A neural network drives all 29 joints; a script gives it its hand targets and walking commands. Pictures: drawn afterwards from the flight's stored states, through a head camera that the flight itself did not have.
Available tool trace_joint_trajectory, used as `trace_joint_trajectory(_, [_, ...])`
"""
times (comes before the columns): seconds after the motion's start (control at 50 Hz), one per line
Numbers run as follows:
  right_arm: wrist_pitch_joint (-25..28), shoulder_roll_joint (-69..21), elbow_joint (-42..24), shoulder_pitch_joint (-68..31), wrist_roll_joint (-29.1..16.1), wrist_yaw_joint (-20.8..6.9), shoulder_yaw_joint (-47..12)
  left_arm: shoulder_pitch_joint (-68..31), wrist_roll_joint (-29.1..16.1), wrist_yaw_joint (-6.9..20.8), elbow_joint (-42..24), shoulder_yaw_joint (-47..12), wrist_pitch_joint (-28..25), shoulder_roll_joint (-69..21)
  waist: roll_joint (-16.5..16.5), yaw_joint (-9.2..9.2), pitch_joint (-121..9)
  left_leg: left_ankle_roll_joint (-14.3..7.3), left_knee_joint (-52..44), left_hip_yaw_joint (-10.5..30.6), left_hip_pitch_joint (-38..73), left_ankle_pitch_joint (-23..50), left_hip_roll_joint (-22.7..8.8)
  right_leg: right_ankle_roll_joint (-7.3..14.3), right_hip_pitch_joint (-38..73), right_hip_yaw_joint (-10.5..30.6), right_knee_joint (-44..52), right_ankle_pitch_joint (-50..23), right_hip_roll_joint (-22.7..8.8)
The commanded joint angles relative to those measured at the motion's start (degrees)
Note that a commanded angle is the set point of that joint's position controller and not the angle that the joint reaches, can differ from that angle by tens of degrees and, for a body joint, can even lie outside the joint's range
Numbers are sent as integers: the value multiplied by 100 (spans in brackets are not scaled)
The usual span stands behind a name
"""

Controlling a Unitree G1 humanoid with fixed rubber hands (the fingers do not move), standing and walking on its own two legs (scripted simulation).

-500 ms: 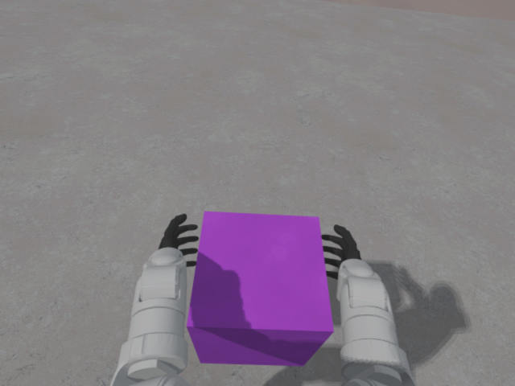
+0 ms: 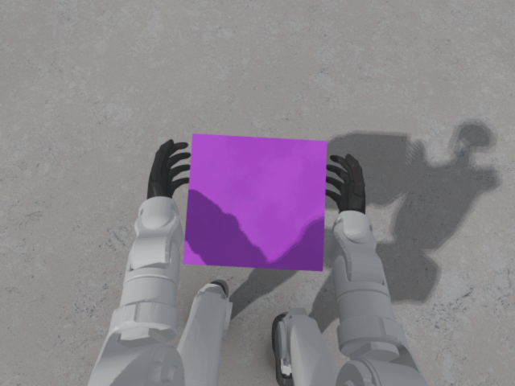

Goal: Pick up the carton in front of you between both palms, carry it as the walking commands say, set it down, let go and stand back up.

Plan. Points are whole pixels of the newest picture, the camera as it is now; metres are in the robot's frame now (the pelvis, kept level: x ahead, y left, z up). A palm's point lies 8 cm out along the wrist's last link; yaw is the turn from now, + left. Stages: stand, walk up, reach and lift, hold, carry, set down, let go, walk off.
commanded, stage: set down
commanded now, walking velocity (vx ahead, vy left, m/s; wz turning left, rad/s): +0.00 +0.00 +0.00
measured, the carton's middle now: (256, 205) +0.41 +0.04 -0.19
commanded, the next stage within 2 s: none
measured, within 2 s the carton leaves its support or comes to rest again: rests again in 1.24 s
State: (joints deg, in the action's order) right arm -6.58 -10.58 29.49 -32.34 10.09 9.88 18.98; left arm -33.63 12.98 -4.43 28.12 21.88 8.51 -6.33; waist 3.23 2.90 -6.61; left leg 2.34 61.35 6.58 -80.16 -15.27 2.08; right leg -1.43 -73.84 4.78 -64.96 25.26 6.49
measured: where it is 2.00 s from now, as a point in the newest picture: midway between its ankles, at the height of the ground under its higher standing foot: (245, 346)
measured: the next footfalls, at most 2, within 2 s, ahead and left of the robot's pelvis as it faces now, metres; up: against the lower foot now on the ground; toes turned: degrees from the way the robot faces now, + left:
none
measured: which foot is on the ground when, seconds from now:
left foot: down 0.00-1.00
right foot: down 0.00-1.00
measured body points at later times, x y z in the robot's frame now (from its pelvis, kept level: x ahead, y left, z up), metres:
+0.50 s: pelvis -0.03 +0.01 -0.13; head +0.21 +0.06 +0.24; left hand +0.42 +0.21 -0.22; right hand +0.45 -0.09 -0.21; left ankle +0.10 +0.13 -0.63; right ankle +0.03 -0.13 -0.63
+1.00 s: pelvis -0.05 +0.00 -0.24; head +0.28 +0.03 +0.07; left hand +0.43 +0.22 -0.38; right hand +0.49 -0.08 -0.37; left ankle +0.10 +0.13 -0.63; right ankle +0.03 -0.13 -0.63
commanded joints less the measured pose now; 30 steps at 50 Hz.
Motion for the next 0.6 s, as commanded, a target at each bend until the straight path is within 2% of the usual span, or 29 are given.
trace_joint_trajectory(0.0, [-3,-4645,92,-3152,-290,-1451,-3420,-2741,-474,1549,465,-3364,60,-4739,-104,174,-5453,-92,488,-667,3933,1902,504,-291,613,-342,456,-1529,330])
trace_joint_trajectory(0.02, [-73,-4588,254,-3437,-346,-1499,-3242,-2906,-461,1568,559,-3412,164,-4608,-275,132,-5114,-102,576,-651,3537,1337,504,-211,444,-384,305,-1057,316])
trace_joint_trajectory(0.04, [-140,-4650,314,-3697,-365,-1593,-3245,-3160,-422,1531,656,-3323,225,-4658,-263,14,-5018,-124,652,-684,3382,829,483,-191,54,-399,197,-436,356])
trace_joint_trajectory(0.06, [-253,-4352,560,-3672,-90,-1638,-2902,-3116,-339,1524,648,-3247,335,-4693,-318,-124,-4793,-65,685,-653,3179,732,516,-171,-253,-538,140,-312,402])
trace_joint_trajectory(0.08, [-317,-4639,667,-3732,-172,-1683,-2826,-3037,-196,1499,1041,-3030,445,-4783,-430,182,-4864,-88,672,-699,3332,470,526,-165,-465,-422,46,-19,384])
trace_joint_trajectory(0.1, [-356,-4483,531,-3905,-172,-1741,-2908,-3152,-227,1486,1129,-2873,481,-4763,-229,23,-4663,-94,787,-649,3187,565,530,-147,-964,-534,-53,-29,417])
trace_joint_trajectory(0.12, [-385,-4531,783,-3817,-229,-1753,-2855,-2828,-180,1508,1381,-2784,532,-5151,-425,225,-4893,-123,810,-592,3092,621,519,-76,-777,-518,-233,-208,373])
trace_joint_trajectory(0.14, [-348,-4551,799,-4006,-79,-1790,-2598,-3117,-219,1466,1424,-2662,497,-5172,-255,-80,-4851,-106,919,-576,2906,285,519,-92,-888,-522,-299,-72,423])
trace_joint_trajectory(0.16, [-359,-4466,949,-4168,-139,-1839,-2551,-3269,-71,1479,1520,-2604,529,-5057,-400,126,-4748,-91,991,-650,2796,340,535,-81,-1148,-496,-284,88,408])
trace_joint_trajectory(0.18, [-384,-4772,1094,-4333,-308,-1817,-2595,-3413,-101,1453,1246,-2615,430,-4873,-295,376,-4930,-116,1124,-724,2670,464,522,-117,-1230,-468,-465,4,452])
trace_joint_trajectory(0.22, [-304,-4673,1090,-4412,-223,-1816,-2496,-3721,-218,1430,1201,-2693,426,-4771,-260,188,-5185,-74,1300,-613,2695,744,592,-138,-1506,-599,-707,-107,474])
trace_joint_trajectory(0.24, [-329,-4498,1343,-4575,-157,-1801,-2326,-3849,-190,1400,1350,-2580,419,-4984,-354,203,-5131,-80,1448,-681,2498,485,582,-41,-1616,-535,-753,105,469])
trace_joint_trajectory(0.26, [-320,-4475,1359,-4513,-197,-1818,-2230,-3889,-240,1357,1445,-2627,451,-4807,-371,33,-4868,-88,1370,-516,2590,3,549,-27,-1910,-620,-919,268,513])
trace_joint_trajectory(0.28, [-342,-4271,1537,-4669,-126,-1828,-2099,-3916,-161,1327,1235,-2569,438,-4780,-586,190,-4984,-48,1474,-630,2470,-53,574,11,-2068,-576,-1034,379,496])
trace_joint_trajectory(0.3, [-276,-4338,1375,-4920,-212,-1797,-2192,-3980,-229,1269,1234,-2622,411,-4796,-598,254,-5013,-56,1537,-595,2367,27,560,27,-2301,-617,-1175,308,566])
trace_joint_trajectory(0.32, [-242,-4061,1483,-5120,-130,-1785,-2033,-4296,-260,1264,1445,-2384,421,-4848,-415,109,-4974,-22,1621,-584,2103,-288,530,44,-2172,-707,-1253,477,533])
trace_joint_trajectory(0.34, [-246,-3967,1635,-5096,-46,-1753,-1949,-4500,-269,1252,1346,-2603,425,-4713,-559,-80,-4913,-7,1732,-546,2019,-294,528,51,-2380,-687,-1366,512,551])
trace_joint_trajectory(0.36, [-210,-4218,1599,-4995,-182,-1781,-1974,-4630,-394,1217,1116,-2653,372,-4847,-677,126,-5325,39,1797,-655,2398,269,583,80,-2317,-609,-1396,176,555])
trace_joint_trajectory(0.38, [-171,-4216,1198,-5311,-312,-1793,-2217,-4498,-504,1223,1357,-2745,444,-5041,-734,-71,-5724,121,2095,-733,2399,421,567,30,-2209,-689,-1520,154,575])
trace_joint_trajectory(0.4, [-221,-4154,1331,-5582,-340,-1799,-2168,-4616,-418,1188,1379,-2461,410,-4716,-341,76,-5549,49,2103,-622,2329,300,585,-36,-2544,-806,-1639,308,613])
trace_joint_trajectory(0.42, [-213,-3982,1462,-5580,-185,-1798,-1991,-4729,-337,1154,1419,-2592,413,-4922,-749,1,-5706,32,2114,-639,2134,18,579,85,-2524,-681,-1932,301,560])
trace_joint_trajectory(0.44, [-232,-4015,1344,-5505,-449,-1815,-2269,-4853,-438,1160,1198,-2630,421,-4730,-685,176,-5698,35,2246,-628,2268,26,525,89,-2703,-718,-1915,367,624])
trace_joint_trajectory(0.46, [-271,-4234,1728,-5420,-292,-1785,-2077,-4829,-357,1084,1293,-2526,412,-4721,-603,272,-5623,18,2204,-616,2141,-13,582,79,-2724,-643,-1967,382,595])
trace_joint_trajectory(0.48, [-233,-3877,1490,-5381,-316,-1778,-2074,-4485,-473,1103,1371,-2561,401,-4890,-766,54,-5570,94,2425,-655,1746,221,568,71,-2683,-778,-2053,278,640])
trace_joint_trajectory(0.5, [-321,-4256,1770,-5388,-355,-1794,-2102,-5061,-486,1155,1172,-2538,363,-4439,-359,175,-5534,41,2382,-662,1875,264,556,17,-2852,-753,-2014,256,674])
trace_joint_trajectory(0.52, [-278,-4124,1712,-5530,-354,-1796,-2101,-4834,-463,1146,1384,-2476,421,-4708,-534,262,-5744,-3,2550,-583,1946,286,539,11,-2890,-761,-2188,166,635])
trace_joint_trajectory(0.54, [-288,-3936,1552,-5882,-519,-1834,-2139,-4906,-445,1156,1348,-2396,423,-4555,-584,480,-5692,31,2581,-744,1697,365,564,38,-2985,-770,-2209,280,627])
trace_joint_trajectory(0.56, [-285,-4065,1596,-5840,-459,-1813,-2125,-4848,-395,1152,1620,-2326,448,-4467,-426,363,-5526,1,2595,-674,1575,241,554,6,-3158,-805,-2284,351,653])
trace_joint_trajectory(0.58, [-303,-3889,1774,-5950,-496,-1791,-2108,-5137,-521,1137,1393,-2397,408,-4559,-628,322,-5637,78,2801,-782,1317,209,545,73,-2919,-746,-2324,313,658])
